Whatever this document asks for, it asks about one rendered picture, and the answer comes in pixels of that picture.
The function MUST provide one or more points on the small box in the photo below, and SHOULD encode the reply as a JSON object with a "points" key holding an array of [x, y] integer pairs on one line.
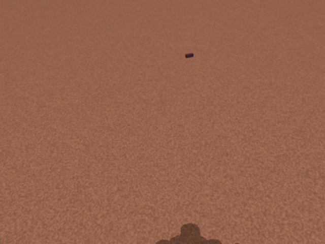
{"points": [[189, 55]]}

